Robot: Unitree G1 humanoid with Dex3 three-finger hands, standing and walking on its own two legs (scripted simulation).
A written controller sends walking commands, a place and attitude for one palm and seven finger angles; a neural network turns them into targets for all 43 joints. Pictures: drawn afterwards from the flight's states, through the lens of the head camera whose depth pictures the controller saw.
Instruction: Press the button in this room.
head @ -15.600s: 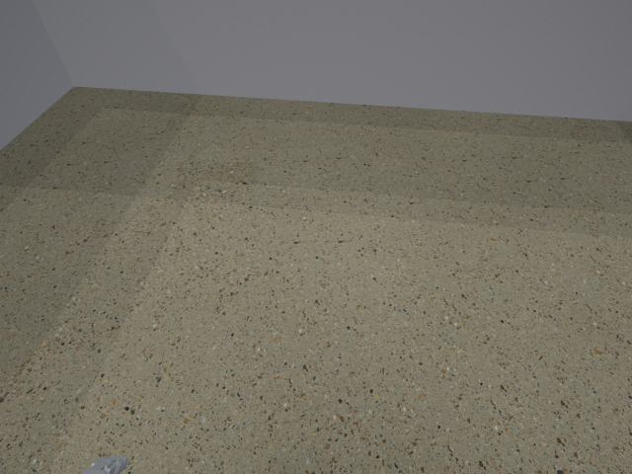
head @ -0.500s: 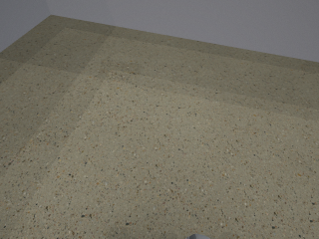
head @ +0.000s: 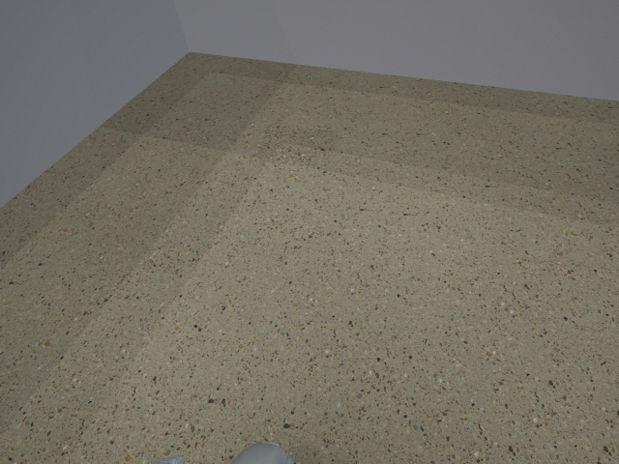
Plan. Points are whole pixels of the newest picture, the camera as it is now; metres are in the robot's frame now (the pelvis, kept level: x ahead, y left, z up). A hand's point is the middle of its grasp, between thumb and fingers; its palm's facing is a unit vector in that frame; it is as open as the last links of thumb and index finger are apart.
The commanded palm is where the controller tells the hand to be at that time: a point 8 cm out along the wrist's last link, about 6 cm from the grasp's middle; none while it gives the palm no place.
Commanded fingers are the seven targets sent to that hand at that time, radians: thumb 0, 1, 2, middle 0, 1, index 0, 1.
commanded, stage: turn or walk to find it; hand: left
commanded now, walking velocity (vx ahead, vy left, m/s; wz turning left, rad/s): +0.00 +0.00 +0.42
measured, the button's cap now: out of the picture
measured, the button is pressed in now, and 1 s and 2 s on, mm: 0 0 0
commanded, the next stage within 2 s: stand and wait in 0.02 s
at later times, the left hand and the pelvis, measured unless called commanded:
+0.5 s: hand out of the picture -0.01 +0.22 -0.18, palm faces +0.00 -0.98 -0.21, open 7.4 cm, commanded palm none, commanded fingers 0.00 0.90 0.90 -0.20 -0.30 -0.20 -0.30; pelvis -0.02 +0.03 +0.00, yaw -6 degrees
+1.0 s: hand out of the picture +0.09 +0.20 -0.17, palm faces -0.27 -0.93 -0.23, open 7.4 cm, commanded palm none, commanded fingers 0.00 0.90 0.90 -0.20 -0.30 -0.20 -0.30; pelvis -0.04 +0.03 +0.00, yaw -19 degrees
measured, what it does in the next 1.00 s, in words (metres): steps on the spot, turning right: left foot, then right foot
